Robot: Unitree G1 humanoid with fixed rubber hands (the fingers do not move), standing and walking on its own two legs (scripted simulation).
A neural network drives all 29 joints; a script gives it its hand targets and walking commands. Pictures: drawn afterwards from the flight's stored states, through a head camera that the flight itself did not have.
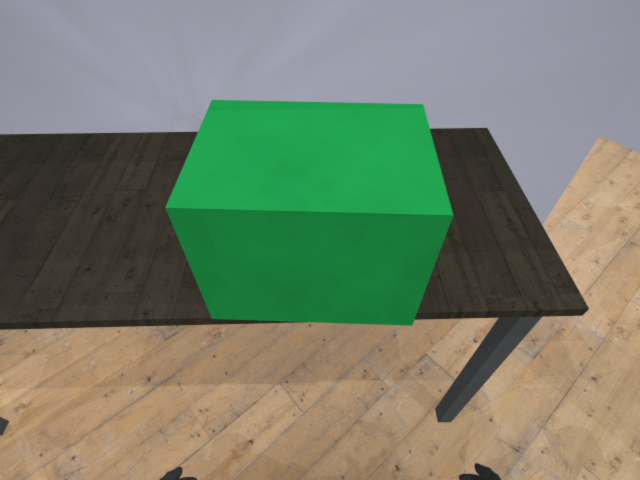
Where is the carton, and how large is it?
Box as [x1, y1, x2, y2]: [165, 100, 452, 325]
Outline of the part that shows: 212,100 165,207 211,317 225,319 411,325 452,217 451,208 422,104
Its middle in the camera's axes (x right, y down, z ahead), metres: -0.01 -0.04 +0.58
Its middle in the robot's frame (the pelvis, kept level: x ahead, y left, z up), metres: +0.47 +0.02 +0.06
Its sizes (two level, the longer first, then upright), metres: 0.312 0.230 0.241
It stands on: a table, 0.71 m high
